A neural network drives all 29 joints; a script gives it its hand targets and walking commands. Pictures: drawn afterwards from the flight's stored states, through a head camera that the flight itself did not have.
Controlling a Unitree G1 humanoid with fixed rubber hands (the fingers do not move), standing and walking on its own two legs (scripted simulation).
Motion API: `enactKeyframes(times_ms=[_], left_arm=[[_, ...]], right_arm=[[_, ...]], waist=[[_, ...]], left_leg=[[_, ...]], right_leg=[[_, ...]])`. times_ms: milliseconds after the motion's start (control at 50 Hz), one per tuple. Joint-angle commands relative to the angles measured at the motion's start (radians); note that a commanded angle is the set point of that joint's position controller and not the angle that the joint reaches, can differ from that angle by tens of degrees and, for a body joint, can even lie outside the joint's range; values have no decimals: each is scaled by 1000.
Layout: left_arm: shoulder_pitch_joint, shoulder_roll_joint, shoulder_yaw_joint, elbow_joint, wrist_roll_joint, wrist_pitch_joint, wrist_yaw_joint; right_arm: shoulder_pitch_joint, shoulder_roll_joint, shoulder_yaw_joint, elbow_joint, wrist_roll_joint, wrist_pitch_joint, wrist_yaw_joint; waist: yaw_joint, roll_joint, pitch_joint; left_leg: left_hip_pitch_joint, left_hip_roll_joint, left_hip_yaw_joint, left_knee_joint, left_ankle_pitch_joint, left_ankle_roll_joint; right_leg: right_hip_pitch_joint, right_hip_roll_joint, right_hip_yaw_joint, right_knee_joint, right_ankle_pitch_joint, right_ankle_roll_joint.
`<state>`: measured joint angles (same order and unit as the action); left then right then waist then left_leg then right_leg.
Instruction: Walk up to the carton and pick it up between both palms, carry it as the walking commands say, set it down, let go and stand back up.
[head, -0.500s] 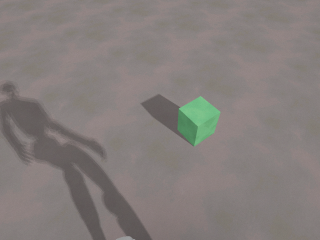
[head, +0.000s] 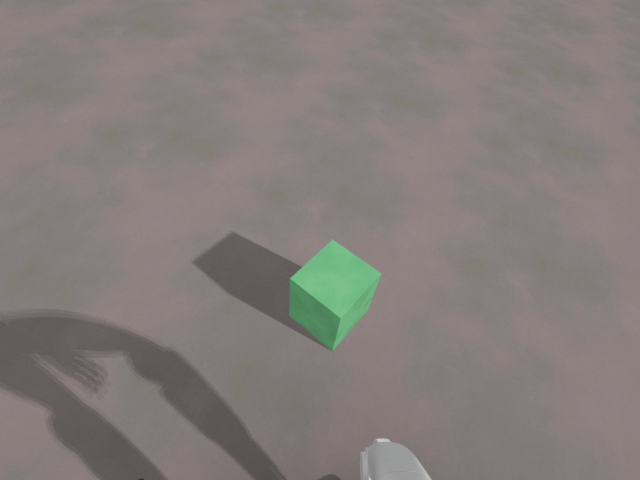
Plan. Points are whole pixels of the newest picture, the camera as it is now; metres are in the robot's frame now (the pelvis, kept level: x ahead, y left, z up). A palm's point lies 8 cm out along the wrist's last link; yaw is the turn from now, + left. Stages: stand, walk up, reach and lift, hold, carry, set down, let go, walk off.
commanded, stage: walk up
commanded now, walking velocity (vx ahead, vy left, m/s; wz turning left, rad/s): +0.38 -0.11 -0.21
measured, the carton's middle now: (332, 295) +0.73 -0.12 -0.66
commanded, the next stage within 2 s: none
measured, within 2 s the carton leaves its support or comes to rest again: neither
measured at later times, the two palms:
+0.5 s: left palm out of the picture +0.16 +0.17 -0.12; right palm (501, 390) +0.26 -0.31 -0.15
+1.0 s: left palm (221, 349) +0.34 +0.15 -0.14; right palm (562, 414) +0.21 -0.39 -0.13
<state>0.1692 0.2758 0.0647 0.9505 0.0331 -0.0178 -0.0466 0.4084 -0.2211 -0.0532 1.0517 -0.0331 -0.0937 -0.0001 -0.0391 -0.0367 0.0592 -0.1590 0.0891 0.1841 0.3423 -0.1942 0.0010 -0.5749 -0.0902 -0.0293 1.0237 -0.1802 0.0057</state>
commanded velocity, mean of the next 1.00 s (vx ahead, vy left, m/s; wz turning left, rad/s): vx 0.13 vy -0.07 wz -0.14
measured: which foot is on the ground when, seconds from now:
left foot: down 0.00-0.22, up 0.24-0.64, down 0.66-1.00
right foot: up 0.00-0.20, down 0.22-0.66, up 0.68-1.00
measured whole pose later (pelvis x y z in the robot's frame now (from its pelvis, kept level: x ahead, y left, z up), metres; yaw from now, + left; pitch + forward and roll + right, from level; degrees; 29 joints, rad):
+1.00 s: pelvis +0.23 -0.10 -0.01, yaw -6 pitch +1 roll -3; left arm 0.18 0.25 0.08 0.93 0.01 0.06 -0.02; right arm 0.25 -0.27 -0.08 0.99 -0.03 0.02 -0.04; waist -0.04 0.03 0.05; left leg -0.31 0.22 0.11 0.47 -0.15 -0.09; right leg -0.38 -0.03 -0.03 0.68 -0.32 0.07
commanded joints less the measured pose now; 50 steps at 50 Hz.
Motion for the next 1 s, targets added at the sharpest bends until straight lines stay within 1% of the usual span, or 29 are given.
enactKeyframes(times_ms=[0, 60, 120, 160, 180, 200, 220, 240, 260, 320, 380, 440, 480, 500, 520, 540, 560, 580, 600, 620, 640, 660, 680, 720, 780, 860, 940, 960, 980], left_arm=[[5, -55, -14, -29, -7, 15, -18], [-86, -51, -19, -35, -13, 13, -19], [-94, -28, -10, -19, -9, 4, -11], [-33, -14, -9, 8, -10, -13, 2], [56, 3, -3, 44, -10, -27, 9], [162, 84, 12, 71, -5, -38, 20], [279, 147, 29, 95, -1, -47, 31], [330, 181, 48, 104, -22, -38, 45], [267, 154, 40, 72, -26, -44, 53], [132, 49, 22, 42, -12, -52, 58], [150, -9, -7, 52, -11, -62, 50], [200, -7, -23, 81, -13, -64, 53], [233, 9, -28, 89, -11, -57, 62], [235, 4, -30, 89, -10, -53, 67], [234, 0, -35, 89, -9, -48, 76], [235, 18, -31, 95, -11, -44, 80], [263, 23, -26, 105, -16, -31, 83], [263, 52, -12, 94, -9, -5, 83], [266, 23, -16, 88, -4, 10, 82], [269, 23, -9, 79, -9, 23, 81], [254, 32, 2, 47, -6, 37, 78], [276, -27, -3, 10, -7, 45, 81], [205, 2, 25, -1, -8, 72, 82], [209, 10, 33, 10, 4, 78, 72], [206, -11, 39, 16, 8, 84, 44], [136, -39, 27, -27, -5, 95, 27], [124, -8, 21, -29, -26, 87, 27], [151, -3, 22, -13, -28, 72, 29], [186, 13, 27, 9, -21, 57, 31]], right_arm=[[-1, -105, -9, -32, 8, -21, -9], [45, -114, -12, -5, 17, -15, -8], [61, -137, -22, 9, 18, 1, -18], [67, -136, -28, 20, 17, 18, -20], [81, -123, -24, 27, 21, 24, -18], [100, -89, -12, 18, 13, 24, -13], [91, -33, -5, -11, 8, 28, -12], [109, -17, -11, -22, 23, 43, -20], [62, -40, -15, -12, 12, 52, -20], [35, -28, -21, 16, 2, 73, -6], [12, 24, -11, 11, 3, 98, 1], [-78, 16, -14, -22, 4, 114, 6], [-170, 13, -16, -55, 2, 117, 4], [-209, 9, -19, -70, 4, 114, 3], [-230, 11, -16, -70, 8, 109, -6], [-224, 14, -11, -66, 19, 106, -16], [-207, 19, -5, -77, 24, 94, -23], [-191, 0, -10, -80, 26, 87, -28], [-195, -7, -16, -79, 23, 84, -32], [-141, -52, -31, -68, 22, 83, -46], [-32, -153, -60, -51, 12, 84, -68], [17, -263, -73, -66, -4, 84, -80], [65, -268, -84, -30, 10, 99, -94], [-92, -169, -54, -68, 16, 109, -81], [-205, -99, -19, -100, 12, 102, -66], [-158, -151, -47, -90, -9, 99, -59], [-164, -212, -63, -103, -4, 109, -40], [-180, -218, -65, -99, 8, 116, -31], [-176, -199, -62, -93, 22, 123, -26]], waist=[[35, 197, 22], [-1, 230, 33], [-4, 216, 8], [20, 187, -26], [50, 134, -83], [87, 37, -185], [121, -169, -236], [139, -221, -286], [122, -73, -190], [43, -23, -50], [17, -120, -65], [18, -163, -25], [31, -136, 7], [34, -109, 18], [35, -93, 17], [29, -115, -18], [25, -165, -61], [35, -180, -113], [25, -116, -110], [-2, -69, -90], [-31, 56, -77], [-29, 305, -94], [-63, 272, -136], [17, 223, -80], [65, 219, -44], [42, 281, -35], [32, 334, -76], [51, 326, -106], [64, 243, -121]], left_leg=[[-32, 183, -34, -144, 485, 32], [-2, 180, -15, -170, 397, 39], [84, 215, -20, -96, 520, 35], [112, 203, 6, 54, 599, 23], [43, 162, 25, 185, 513, 4], [-87, 132, 19, 350, 259, -29], [-289, 62, 1, 620, -369, -49], [-392, -3, -96, 827, -460, -60], [-430, 25, -152, 881, -363, -61], [-354, 59, -184, 819, -178, -52], [-278, 26, -158, 693, -121, -42], [-279, -7, -117, 551, -91, -49], [-275, -8, -103, 442, -62, -45], [-274, -10, -102, 399, -43, -45], [-241, -21, -113, 352, -47, -48], [-216, -37, -116, 333, -70, -46], [-194, -42, -109, 306, -65, -42], [-141, -56, -77, 227, -66, -40], [-48, -69, -50, 162, 4, -36], [55, -23, -69, 73, 125, -39], [191, 189, -249, 20, 339, -10], [207, 493, -507, 42, 778, 103], [124, 543, -531, 22, 836, 240], [-34, 398, -362, -2, 457, 201], [-147, 244, -188, -16, 328, 130], [-103, 227, -162, -42, 180, 115], [-81, 263, -188, -12, 382, 127], [-60, 240, -167, 40, 396, 113], [-82, 205, -130, 117, 350, 78]], right_leg=[[42, -3, -29, -177, 94, 21], [121, 22, -81, -343, 130, 19], [162, 28, -69, -405, 74, 1], [249, 59, -96, -514, 52, -21], [410, 80, -122, -585, 134, -32], [625, -24, -32, -546, 263, -61], [787, -250, 203, -560, 587, -114], [778, -369, 391, -647, 552, -230], [661, -363, 415, -696, 455, -226], [407, -260, 278, -762, 314, -148], [354, -161, 138, -772, 258, -97], [337, -120, 85, -820, 117, -106], [336, -123, 99, -862, -19, -119], [347, -127, 100, -858, 23, -122], [368, -129, 90, -802, 269, -125], [415, -129, 60, -717, 559, -127], [444, -108, 24, -663, 628, -129], [447, -65, -18, -613, 426, -125], [378, -53, -4, -582, 262, -111], [290, -29, -17, -521, 188, -67], [110, 44, -65, -337, -72, -14], [-32, 99, -15, -63, -515, 23], [-21, 91, 122, 155, -484, 48], [-7, 62, 132, 259, -318, 72], [42, 99, 89, 226, -168, 84], [65, 82, 16, -77, -198, 92], [200, 65, -28, -319, -206, 66], [266, 69, -45, -437, -129, 51], [361, 99, -93, -566, 5, 46]])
